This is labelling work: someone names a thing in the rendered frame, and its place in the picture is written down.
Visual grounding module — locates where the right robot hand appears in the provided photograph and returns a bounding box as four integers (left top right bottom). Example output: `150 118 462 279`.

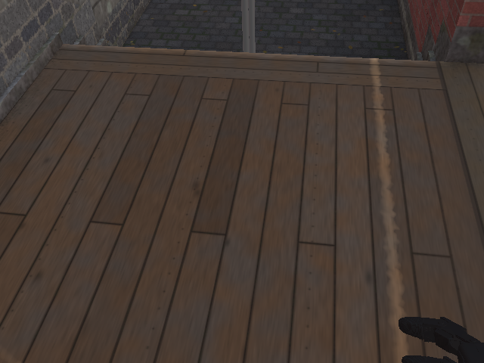
399 317 484 363

